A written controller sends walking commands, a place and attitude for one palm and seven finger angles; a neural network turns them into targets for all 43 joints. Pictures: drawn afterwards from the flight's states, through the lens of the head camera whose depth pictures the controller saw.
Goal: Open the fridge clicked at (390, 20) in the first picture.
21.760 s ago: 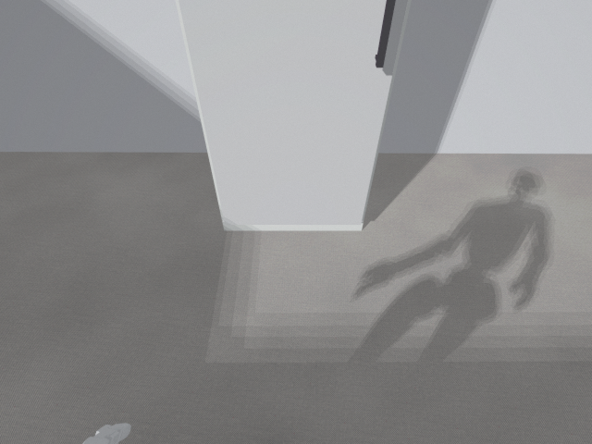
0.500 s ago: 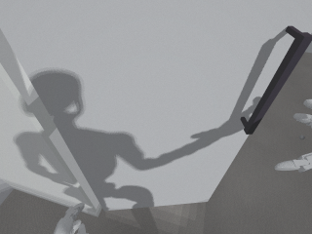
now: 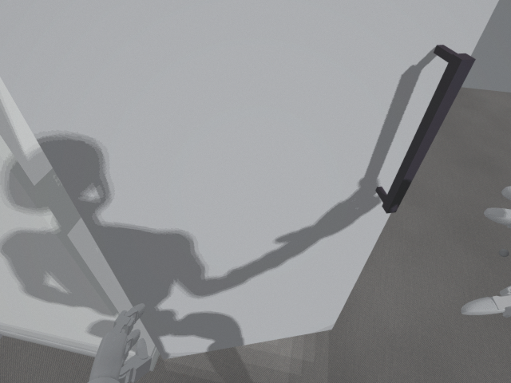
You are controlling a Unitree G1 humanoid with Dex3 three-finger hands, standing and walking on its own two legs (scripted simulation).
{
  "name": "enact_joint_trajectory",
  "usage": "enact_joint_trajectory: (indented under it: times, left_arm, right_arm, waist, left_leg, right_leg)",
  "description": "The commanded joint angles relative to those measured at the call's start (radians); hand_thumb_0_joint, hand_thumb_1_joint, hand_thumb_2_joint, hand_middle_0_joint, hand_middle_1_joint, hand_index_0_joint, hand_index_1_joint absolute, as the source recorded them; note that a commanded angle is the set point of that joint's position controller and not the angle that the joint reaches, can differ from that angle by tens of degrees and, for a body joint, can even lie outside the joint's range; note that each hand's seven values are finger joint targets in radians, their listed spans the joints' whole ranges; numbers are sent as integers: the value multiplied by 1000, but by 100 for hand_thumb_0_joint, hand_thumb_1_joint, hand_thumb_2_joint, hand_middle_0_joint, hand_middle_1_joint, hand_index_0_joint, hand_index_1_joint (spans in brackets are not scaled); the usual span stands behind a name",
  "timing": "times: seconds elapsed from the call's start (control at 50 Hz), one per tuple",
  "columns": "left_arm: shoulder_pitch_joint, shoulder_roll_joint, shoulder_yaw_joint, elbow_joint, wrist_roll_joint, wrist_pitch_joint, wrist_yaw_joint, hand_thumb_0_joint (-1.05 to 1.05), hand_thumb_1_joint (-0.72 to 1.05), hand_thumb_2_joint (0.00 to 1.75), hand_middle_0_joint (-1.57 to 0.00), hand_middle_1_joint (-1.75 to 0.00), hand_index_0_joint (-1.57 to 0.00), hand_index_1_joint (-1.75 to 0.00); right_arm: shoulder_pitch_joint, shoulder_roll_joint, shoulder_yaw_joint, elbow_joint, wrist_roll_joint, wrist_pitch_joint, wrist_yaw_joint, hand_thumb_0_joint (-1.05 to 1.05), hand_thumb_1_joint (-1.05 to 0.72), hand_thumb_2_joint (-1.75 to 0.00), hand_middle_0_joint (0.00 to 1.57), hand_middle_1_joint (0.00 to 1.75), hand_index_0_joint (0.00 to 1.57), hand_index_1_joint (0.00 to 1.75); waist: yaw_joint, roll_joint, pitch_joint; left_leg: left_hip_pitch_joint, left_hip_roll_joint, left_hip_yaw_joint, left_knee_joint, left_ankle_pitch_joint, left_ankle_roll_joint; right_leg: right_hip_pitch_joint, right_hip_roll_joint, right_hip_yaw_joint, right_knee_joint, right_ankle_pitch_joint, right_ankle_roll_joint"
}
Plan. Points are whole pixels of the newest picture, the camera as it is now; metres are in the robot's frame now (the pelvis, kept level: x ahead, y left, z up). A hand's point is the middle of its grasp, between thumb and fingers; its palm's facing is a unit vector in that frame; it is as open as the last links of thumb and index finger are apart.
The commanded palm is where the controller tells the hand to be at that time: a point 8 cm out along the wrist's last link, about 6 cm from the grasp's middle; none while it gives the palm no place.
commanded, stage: draw the hand back to the body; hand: right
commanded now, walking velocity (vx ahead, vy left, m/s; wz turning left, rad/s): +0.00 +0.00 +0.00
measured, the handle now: (412, 141) +0.42 -0.25 +0.20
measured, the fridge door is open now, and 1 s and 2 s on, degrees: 69 69 69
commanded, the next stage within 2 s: step back with the hand held close in 1.56 s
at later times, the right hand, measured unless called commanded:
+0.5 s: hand (503, 269) +0.21 -0.29 +0.16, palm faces +0.18 +0.98 -0.05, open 14.6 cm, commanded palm +0.18 -0.33 +0.18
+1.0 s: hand (504, 254) +0.23 -0.29 +0.18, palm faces +0.47 +0.82 -0.34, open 10.6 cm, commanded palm +0.17 -0.32 +0.19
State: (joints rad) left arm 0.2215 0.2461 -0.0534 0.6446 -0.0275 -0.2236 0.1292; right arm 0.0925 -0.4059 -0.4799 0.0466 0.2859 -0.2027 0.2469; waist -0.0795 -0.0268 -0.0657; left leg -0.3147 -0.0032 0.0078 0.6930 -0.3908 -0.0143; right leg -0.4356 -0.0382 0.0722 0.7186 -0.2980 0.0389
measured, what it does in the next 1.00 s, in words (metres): stands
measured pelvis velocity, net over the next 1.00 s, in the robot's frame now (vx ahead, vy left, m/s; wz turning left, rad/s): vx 0.02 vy -0.02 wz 0.02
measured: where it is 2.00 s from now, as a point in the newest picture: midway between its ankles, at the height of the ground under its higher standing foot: outside the picture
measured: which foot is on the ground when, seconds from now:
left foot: down 0.00-1.00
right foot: down 0.00-1.00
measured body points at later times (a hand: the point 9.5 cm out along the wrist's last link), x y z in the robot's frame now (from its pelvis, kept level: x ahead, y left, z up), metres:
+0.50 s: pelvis +0.01 -0.01 +0.01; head -0.03 +0.00 +0.46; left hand +0.22 +0.20 -0.04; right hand +0.20 -0.34 +0.17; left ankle -0.01 +0.13 -0.72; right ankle +0.05 -0.14 -0.72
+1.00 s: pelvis +0.02 -0.02 +0.02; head -0.01 -0.01 +0.47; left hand +0.20 +0.20 -0.06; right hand +0.20 -0.33 +0.19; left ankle -0.01 +0.13 -0.72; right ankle +0.05 -0.14 -0.72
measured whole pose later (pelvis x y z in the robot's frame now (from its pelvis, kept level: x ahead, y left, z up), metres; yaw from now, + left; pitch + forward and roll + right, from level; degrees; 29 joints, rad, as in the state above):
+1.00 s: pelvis +0.02 -0.02 +0.02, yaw +1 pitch -4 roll +0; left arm 0.21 0.22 -0.05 0.68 0.01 -0.19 0.11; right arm 0.37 -0.36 -0.35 -0.31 0.08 -0.07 -0.10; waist -0.08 -0.03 0.00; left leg -0.11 0.04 -0.03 0.51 -0.34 -0.04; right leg -0.22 -0.01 0.02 0.55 -0.26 0.01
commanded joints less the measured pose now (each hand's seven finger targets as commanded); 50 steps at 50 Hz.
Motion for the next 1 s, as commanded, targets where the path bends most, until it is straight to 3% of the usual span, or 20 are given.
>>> enact_joint_trajectory:
  times: [0.0,0.04,0.12,0.2,0.24,0.26,0.32,0.38,0.46,0.48,0.5,0.52,0.56,0.6,0.68,0.72,0.78,0.82,0.94,0.98]
  left_arm:
    - [-132,127,36,-165,-42,-97,44,0,90,90,-20,-30,-20,-30]
    - [-130,132,31,-166,-41,-113,59,0,90,90,-20,-30,-20,-30]
    - [-119,133,24,-180,-41,-128,45,0,90,90,-20,-30,-20,-30]
    - [-126,118,24,-200,-39,-133,18,0,90,90,-20,-30,-20,-30]
    - [-128,120,28,-202,-38,-137,8,0,90,90,-20,-30,-20,-30]
    - [-130,117,29,-209,-39,-141,4,0,90,90,-20,-30,-20,-30]
    - [-124,120,30,-202,-44,-138,1,0,90,90,-20,-30,-20,-30]
    - [-120,122,29,-204,-44,-142,9,0,90,90,-20,-30,-20,-30]
    - [-123,122,26,-201,-37,-152,21,0,90,90,-20,-30,-20,-30]
    - [-146,114,31,-191,10,-145,6,0,90,90,-20,-30,-20,-30]
    - [-140,103,27,-174,13,-145,5,0,90,90,-20,-30,-20,-30]
    - [-138,110,29,-169,14,-138,3,0,90,90,-20,-30,-20,-30]
    - [-135,96,29,-159,17,-117,0,0,90,90,-20,-30,-20,-30]
    - [-133,89,33,-155,22,-105,-2,0,90,90,-20,-30,-20,-30]
    - [-144,91,44,-150,28,-75,-2,0,90,90,-20,-30,-20,-30]
    - [-153,94,46,-144,28,-62,1,0,90,90,-20,-30,-20,-30]
    - [-160,92,46,-143,30,-50,1,0,90,90,-20,-30,-20,-30]
    - [-168,92,48,-139,31,-43,3,0,90,90,-20,-30,-20,-30]
    - [-167,84,50,-143,34,-29,-5,0,90,90,-20,-30,-20,-30]
    - [-168,82,52,-149,34,-24,-7,0,90,90,-20,-30,-20,-30]
  right_arm:
    - [-329,-245,-33,-229,125,98,117,0,55,-20,25,115,25,115]
    - [-302,-277,-57,-250,135,169,149,0,55,-20,25,115,25,115]
    - [-196,-339,-107,-270,123,291,190,0,55,-20,25,115,25,115]
    - [-123,-301,-160,-308,156,297,144,0,55,-20,25,115,25,115]
    - [-81,-281,-176,-331,169,289,123,0,55,-20,25,115,25,115]
    - [-57,-258,-162,-359,171,290,120,0,55,-20,25,115,25,115]
    - [-46,-218,-113,-365,154,312,113,0,55,-20,25,115,25,115]
    - [-83,-219,-78,-407,134,333,111,0,51,-22,25,113,25,113]
    - [-104,-246,-83,-500,117,312,103,0,37,-29,24,104,24,104]
    - [-152,-354,-104,-614,-69,216,-93,0,33,-31,24,102,24,102]
    - [-32,-232,-51,-513,-79,198,-177,0,30,-32,24,100,24,100]
    - [-10,-202,-29,-525,-93,190,-217,0,26,-34,24,98,24,98]
    - [3,-185,-10,-556,-135,155,-277,0,19,-37,24,94,24,94]
    - [52,-176,-4,-561,-155,126,-312,0,12,-41,24,89,24,89]
    - [103,-173,-7,-557,-179,94,-346,0,-3,-48,23,81,23,81]
    - [94,-154,20,-544,-185,88,-353,0,-10,-51,23,77,23,77]
    - [87,-163,15,-552,-198,78,-362,0,-21,-57,22,70,22,70]
    - [99,-160,18,-560,-202,72,-364,0,-28,-60,22,66,22,66]
    - [159,-155,12,-583,-209,61,-364,0,-50,-71,21,53,21,53]
    - [173,-157,7,-598,-206,60,-363,0,-57,-74,21,49,21,49]
  waist:
    - [30,-110,-145]
    - [21,-90,-163]
    - [-3,-49,-112]
    - [-8,-26,-81]
    - [-13,-24,-109]
    - [-15,-57,-131]
    - [-1,-53,-96]
    - [12,-76,-66]
    - [12,-66,-84]
    - [-10,-93,-9]
    - [15,-36,37]
    - [7,-26,31]
    - [13,-104,1]
    - [10,-117,-36]
    - [7,-47,-64]
    - [13,-7,-26]
    - [10,-44,-7]
    - [6,-26,-5]
    - [-2,-61,3]
    - [-4,-36,-3]
  left_leg:
    - [-16,-7,8,-195,139,20]
    - [10,-5,10,-197,196,19]
    - [18,-13,31,-202,248,21]
    - [-5,-22,50,-201,223,20]
    - [15,-23,59,-186,267,22]
    - [16,-21,55,-180,286,22]
    - [1,-20,53,-189,264,20]
    - [-29,-16,54,-193,208,18]
    - [-17,-18,55,-192,204,21]
    - [-48,-16,10,-271,180,24]
    - [-68,-7,32,-263,132,26]
    - [-51,-4,31,-260,108,29]
    - [-30,4,28,-243,96,30]
    - [2,10,29,-234,111,29]
    - [40,14,27,-246,148,22]
    - [42,14,27,-262,145,21]
    - [46,14,29,-265,152,21]
    - [70,16,32,-270,166,23]
    - [90,14,31,-280,218,25]
    - [101,11,33,-282,231,24]
  right_leg:
    - [198,47,-54,-143,39,-65]
    - [215,49,-53,-143,90,-71]
    - [213,51,-43,-163,146,-75]
    - [214,50,-39,-170,140,-61]
    - [228,50,-40,-163,179,-58]
    - [243,52,-49,-158,190,-58]
    - [236,47,-53,-160,168,-58]
    - [231,45,-42,-171,120,-61]
    - [247,45,-31,-170,129,-66]
    - [218,59,-43,-171,116,-65]
    - [208,49,-42,-185,63,-55]
    - [196,48,-33,-192,35,-54]
    - [228,42,-38,-204,9,-53]
    - [252,39,-42,-218,15,-55]
    - [278,32,-58,-223,72,-65]
    - [275,27,-56,-233,75,-69]
    - [288,30,-56,-251,79,-69]
    - [293,27,-55,-262,100,-70]
    - [325,25,-62,-276,155,-66]
    - [329,25,-63,-281,170,-64]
